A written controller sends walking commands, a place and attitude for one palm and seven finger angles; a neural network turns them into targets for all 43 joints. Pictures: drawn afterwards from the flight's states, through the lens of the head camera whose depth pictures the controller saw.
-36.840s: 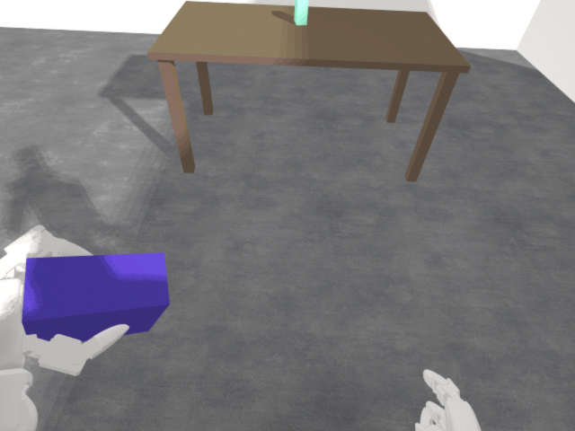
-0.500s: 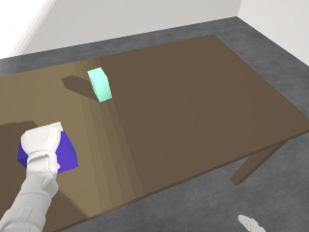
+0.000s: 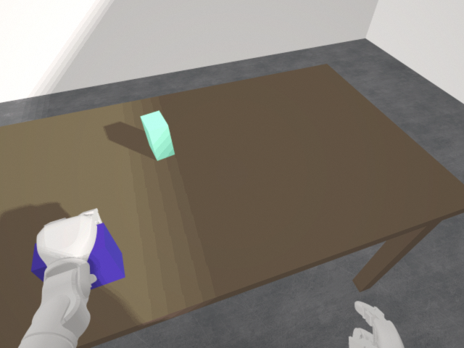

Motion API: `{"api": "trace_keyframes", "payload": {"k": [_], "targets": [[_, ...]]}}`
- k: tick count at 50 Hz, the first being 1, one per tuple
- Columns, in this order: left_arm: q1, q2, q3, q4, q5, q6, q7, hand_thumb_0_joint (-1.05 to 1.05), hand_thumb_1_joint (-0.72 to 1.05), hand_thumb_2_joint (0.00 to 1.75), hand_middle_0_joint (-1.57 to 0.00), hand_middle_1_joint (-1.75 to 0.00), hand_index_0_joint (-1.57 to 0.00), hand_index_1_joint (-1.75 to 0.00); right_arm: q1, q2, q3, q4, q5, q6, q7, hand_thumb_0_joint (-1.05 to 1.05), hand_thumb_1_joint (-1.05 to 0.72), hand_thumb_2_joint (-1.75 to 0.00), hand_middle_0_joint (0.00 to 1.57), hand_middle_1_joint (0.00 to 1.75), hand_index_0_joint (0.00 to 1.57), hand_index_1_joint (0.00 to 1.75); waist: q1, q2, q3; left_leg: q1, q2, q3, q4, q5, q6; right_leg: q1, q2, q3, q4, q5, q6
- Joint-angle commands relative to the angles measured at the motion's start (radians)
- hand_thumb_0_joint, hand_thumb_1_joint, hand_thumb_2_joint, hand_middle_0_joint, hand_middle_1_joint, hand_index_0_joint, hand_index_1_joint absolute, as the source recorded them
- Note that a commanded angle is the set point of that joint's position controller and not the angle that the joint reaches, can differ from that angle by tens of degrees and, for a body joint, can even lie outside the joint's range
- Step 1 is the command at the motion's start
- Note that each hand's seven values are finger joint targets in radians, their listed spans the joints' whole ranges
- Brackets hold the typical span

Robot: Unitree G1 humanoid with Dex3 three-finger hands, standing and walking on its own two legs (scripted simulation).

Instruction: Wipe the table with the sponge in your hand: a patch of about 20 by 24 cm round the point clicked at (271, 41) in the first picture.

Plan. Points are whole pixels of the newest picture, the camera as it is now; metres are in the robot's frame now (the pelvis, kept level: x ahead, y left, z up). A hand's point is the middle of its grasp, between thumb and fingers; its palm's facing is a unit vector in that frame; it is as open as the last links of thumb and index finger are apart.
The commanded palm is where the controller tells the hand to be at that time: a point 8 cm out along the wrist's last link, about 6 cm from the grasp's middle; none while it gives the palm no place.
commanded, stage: wipe back along the first lane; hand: left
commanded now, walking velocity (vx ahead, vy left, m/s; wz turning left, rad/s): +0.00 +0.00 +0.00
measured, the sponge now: (87, 266) +0.26 +0.32 -0.05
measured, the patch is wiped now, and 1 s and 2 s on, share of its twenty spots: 1.00 1.00 1.00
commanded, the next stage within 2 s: lift the sponge slowly off the table in 0.28 s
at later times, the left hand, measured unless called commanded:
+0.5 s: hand (79, 272) +0.23 +0.30 -0.01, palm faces -0.06 -0.04 -1.00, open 10.0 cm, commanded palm +0.20 +0.28 +0.03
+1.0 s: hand (80, 276) +0.23 +0.29 +0.00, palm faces -0.09 -0.08 -0.99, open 10.0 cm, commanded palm +0.20 +0.28 +0.06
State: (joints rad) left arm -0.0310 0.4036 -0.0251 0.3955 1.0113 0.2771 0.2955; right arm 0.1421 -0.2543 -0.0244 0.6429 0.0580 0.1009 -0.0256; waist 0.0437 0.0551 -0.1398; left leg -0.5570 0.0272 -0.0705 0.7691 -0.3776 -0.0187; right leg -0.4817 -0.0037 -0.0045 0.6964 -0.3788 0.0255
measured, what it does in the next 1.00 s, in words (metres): stands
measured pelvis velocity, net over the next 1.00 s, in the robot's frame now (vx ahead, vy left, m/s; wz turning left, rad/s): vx -0.01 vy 0.00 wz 0.00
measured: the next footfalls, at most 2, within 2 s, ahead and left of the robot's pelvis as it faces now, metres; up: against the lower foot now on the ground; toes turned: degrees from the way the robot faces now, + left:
none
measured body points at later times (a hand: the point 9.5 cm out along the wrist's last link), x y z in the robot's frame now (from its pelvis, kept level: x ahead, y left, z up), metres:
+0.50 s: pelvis -0.01 +0.00 +0.00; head +0.01 -0.01 +0.45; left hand +0.23 +0.30 +0.05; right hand +0.19 -0.24 -0.10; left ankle +0.00 +0.13 -0.71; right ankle -0.02 -0.14 -0.71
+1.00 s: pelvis -0.01 +0.00 +0.01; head +0.01 -0.02 +0.46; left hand +0.23 +0.29 +0.05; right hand +0.20 -0.23 -0.09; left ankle +0.00 +0.13 -0.71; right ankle -0.02 -0.14 -0.71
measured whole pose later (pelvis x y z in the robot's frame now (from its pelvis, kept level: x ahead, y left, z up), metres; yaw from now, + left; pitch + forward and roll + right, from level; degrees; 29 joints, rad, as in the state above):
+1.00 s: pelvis -0.01 +0.00 +0.01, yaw +0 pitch +5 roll -2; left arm 0.12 0.38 -0.06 0.23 0.99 0.26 0.25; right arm 0.11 -0.23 -0.03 0.67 0.04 0.06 -0.05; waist 0.07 0.06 -0.09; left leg -0.45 0.03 -0.07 0.71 -0.35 -0.02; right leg -0.38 -0.01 0.00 0.65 -0.36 0.02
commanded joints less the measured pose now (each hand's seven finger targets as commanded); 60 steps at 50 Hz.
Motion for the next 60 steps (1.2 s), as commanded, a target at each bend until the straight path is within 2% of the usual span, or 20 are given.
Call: {"api": "trace_keyframes", "payload": {"k": [1,3,5,8,9,11,21,23,24,27,28,29,33,34,39,42,49,51,53,60], "targets": [[0.054,0.075,-0.002,-0.039,-0.016,-0.003,-0.030,0.00,0.10,1.30,-1.20,-1.60,-1.20,-1.60,-0.095,-0.125,-0.047,-0.142,-0.002,-0.051,-0.002,0.00,-0.90,-0.90,0.20,0.30,0.20,0.30,-0.001,-0.097,-0.107,0.133,-0.053,0.056,-0.083,0.267,0.051,0.055,0.056,-0.058,-0.084,0.350,-0.083],[0.089,0.116,0.044,-0.060,-0.022,0.001,-0.024,0.00,0.10,1.30,-1.20,-1.60,-1.20,-1.60,-0.106,-0.130,-0.047,-0.142,-0.003,-0.053,-0.007,0.00,-0.90,-0.90,0.20,0.30,0.20,0.30,0.016,-0.092,-0.119,0.128,-0.054,0.054,-0.093,0.259,0.049,0.073,0.056,-0.049,-0.087,0.344,-0.085],[0.080,0.079,0.007,-0.074,-0.025,0.005,-0.025,0.00,0.10,1.30,-1.20,-1.60,-1.20,-1.60,-0.108,-0.124,-0.044,-0.146,-0.001,-0.054,-0.009,0.00,-0.90,-0.90,0.20,0.30,0.20,0.30,0.005,-0.108,-0.108,0.129,-0.054,0.058,-0.096,0.247,0.051,0.070,0.053,-0.056,-0.090,0.337,-0.079],[0.150,0.118,0.056,-0.091,-0.029,0.004,-0.020,0.00,0.10,1.30,-1.20,-1.60,-1.20,-1.60,-0.120,-0.127,-0.046,-0.145,-0.004,-0.060,-0.011,0.00,-0.90,-0.90,0.20,0.30,0.20,0.30,0.028,-0.099,-0.111,0.128,-0.057,0.059,-0.101,0.243,0.050,0.091,0.053,-0.042,-0.096,0.340,-0.082],[0.136,0.085,0.019,-0.107,-0.030,0.002,-0.023,0.00,0.10,1.30,-1.20,-1.60,-1.20,-1.60,-0.120,-0.122,-0.043,-0.149,-0.003,-0.060,-0.013,0.00,-0.90,-0.90,0.20,0.30,0.20,0.30,0.015,-0.099,-0.110,0.132,-0.057,0.061,-0.100,0.236,0.052,0.087,0.052,-0.050,-0.096,0.333,-0.078],[0.189,0.074,0.020,-0.106,-0.030,0.002,-0.022,0.00,0.10,1.30,-1.20,-1.60,-1.20,-1.60,-0.129,-0.118,-0.043,-0.152,-0.003,-0.064,-0.010,0.00,-0.90,-0.90,0.20,0.30,0.20,0.30,0.023,-0.095,-0.085,0.127,-0.056,0.059,-0.103,0.243,0.049,0.078,0.053,-0.055,-0.093,0.327,-0.080],[0.108,0.070,0.008,-0.127,-0.012,0.003,-0.005,0.00,0.10,1.30,-1.20,-1.60,-1.20,-1.60,-0.134,-0.118,-0.048,-0.141,-0.007,-0.070,-0.017,0.00,-0.90,-0.90,0.20,0.30,0.20,0.30,0.014,-0.105,-0.099,0.139,-0.052,0.055,-0.101,0.209,0.050,0.046,0.055,-0.051,-0.091,0.269,-0.081],[0.094,0.093,0.027,-0.162,-0.011,0.006,-0.002,0.00,0.10,1.30,-1.20,-1.60,-1.20,-1.60,-0.147,-0.117,-0.048,-0.144,-0.007,-0.070,-0.018,0.00,-0.90,-0.90,0.20,0.30,0.20,0.30,0.025,-0.064,-0.116,0.157,-0.052,0.047,-0.110,0.219,0.049,0.057,0.057,-0.046,-0.090,0.257,-0.087],[0.094,0.052,-0.015,-0.175,-0.014,0.007,-0.004,0.00,0.10,1.30,-1.20,-1.60,-1.20,-1.60,-0.146,-0.109,-0.047,-0.152,-0.005,-0.073,-0.019,0.00,-0.90,-0.90,0.20,0.30,0.20,0.30,0.018,-0.054,-0.113,0.163,-0.053,0.051,-0.109,0.210,0.053,0.054,0.057,-0.056,-0.091,0.244,-0.084],[0.077,0.069,-0.003,-0.182,-0.017,0.009,-0.008,0.00,0.10,1.30,-1.20,-1.60,-1.20,-1.60,-0.154,-0.109,-0.043,-0.148,-0.005,-0.075,-0.020,0.00,-0.90,-0.90,0.20,0.30,0.20,0.30,0.016,-0.082,-0.103,0.163,-0.055,0.046,-0.114,0.204,0.054,0.058,0.055,-0.055,-0.101,0.246,-0.081],[0.052,0.120,0.042,-0.192,-0.017,0.008,-0.004,0.00,0.10,1.30,-1.20,-1.60,-1.20,-1.60,-0.158,-0.115,-0.044,-0.142,-0.007,-0.074,-0.023,0.00,-0.90,-0.90,0.20,0.30,0.20,0.30,0.021,-0.068,-0.099,0.170,-0.053,0.042,-0.119,0.204,0.053,0.060,0.057,-0.044,-0.107,0.238,-0.085],[0.068,0.088,0.011,-0.205,-0.021,0.006,-0.007,0.00,0.10,1.30,-1.20,-1.60,-1.20,-1.60,-0.150,-0.108,-0.044,-0.153,-0.007,-0.078,-0.025,0.00,-0.90,-0.90,0.20,0.30,0.20,0.30,0.019,-0.049,-0.110,0.172,-0.054,0.049,-0.119,0.200,0.055,0.072,0.056,-0.053,-0.101,0.233,-0.083],[0.016,0.144,0.049,-0.217,-0.010,0.005,-0.010,0.00,0.10,1.30,-1.20,-1.60,-1.20,-1.60,-0.163,-0.112,-0.039,-0.141,-0.010,-0.077,-0.028,0.00,-0.90,-0.90,0.20,0.30,0.20,0.30,0.025,-0.042,-0.086,0.183,-0.055,0.038,-0.135,0.193,0.053,0.066,0.058,-0.044,-0.118,0.207,-0.086],[-0.014,0.107,0.009,-0.242,-0.010,-0.001,-0.012,0.00,0.10,1.30,-1.20,-1.60,-1.20,-1.60,-0.159,-0.105,-0.039,-0.147,-0.007,-0.080,-0.028,0.00,-0.90,-0.90,0.20,0.30,0.20,0.30,0.013,-0.021,-0.105,0.198,-0.056,0.040,-0.132,0.195,0.056,0.066,0.058,-0.052,-0.114,0.204,-0.084],[-0.010,0.128,0.029,-0.278,-0.012,-0.016,-0.012,0.00,0.10,1.30,-1.20,-1.60,-1.20,-1.60,-0.154,-0.103,-0.043,-0.141,-0.012,-0.089,-0.029,0.00,-0.90,-0.90,0.20,0.30,0.20,0.30,0.017,-0.003,-0.133,0.232,-0.053,0.045,-0.131,0.241,0.058,0.099,0.057,-0.045,-0.116,0.262,-0.087],[0.003,0.134,0.040,-0.278,-0.011,-0.020,-0.012,0.00,0.10,1.30,-1.20,-1.60,-1.20,-1.60,-0.164,-0.104,-0.043,-0.136,-0.014,-0.091,-0.027,0.00,-0.90,-0.90,0.20,0.30,0.20,0.30,0.019,-0.043,-0.113,0.230,-0.054,0.042,-0.136,0.251,0.056,0.102,0.055,-0.044,-0.125,0.280,-0.084],[0.019,0.162,0.069,-0.381,-0.014,-0.032,-0.001,0.00,0.10,1.30,-1.20,-1.60,-1.20,-1.60,-0.174,-0.097,-0.044,-0.140,-0.019,-0.103,-0.028,0.00,-0.90,-0.90,0.20,0.30,0.20,0.30,0.037,0.011,-0.172,0.285,-0.053,0.044,-0.146,0.317,0.056,0.162,0.053,-0.041,-0.125,0.352,-0.088],[0.025,0.149,0.058,-0.386,-0.009,-0.030,0.000,0.00,0.10,1.30,-1.20,-1.60,-1.20,-1.60,-0.183,-0.096,-0.044,-0.136,-0.020,-0.104,-0.025,0.00,-0.90,-0.90,0.20,0.30,0.20,0.30,0.030,-0.011,-0.135,0.283,-0.049,0.045,-0.149,0.325,0.054,0.151,0.051,-0.042,-0.129,0.363,-0.086],[0.020,0.204,0.107,-0.410,-0.009,-0.023,0.005,0.00,0.10,1.30,-1.20,-1.60,-1.20,-1.60,-0.195,-0.102,-0.042,-0.133,-0.023,-0.104,-0.027,0.00,-0.90,-0.90,0.20,0.30,0.20,0.30,0.045,-0.003,-0.143,0.292,-0.053,0.039,-0.161,0.324,0.052,0.171,0.053,-0.027,-0.141,0.361,-0.089],[-0.061,0.195,0.077,-0.452,0.002,-0.020,-0.003,0.00,0.10,1.30,-1.20,-1.60,-1.20,-1.60,-0.209,-0.091,-0.037,-0.126,-0.022,-0.113,-0.037,0.00,-0.90,-0.90,0.20,0.30,0.20,0.30,0.029,0.025,-0.104,0.321,-0.055,0.044,-0.178,0.289,0.056,0.157,0.050,-0.033,-0.167,0.291,-0.087]]}}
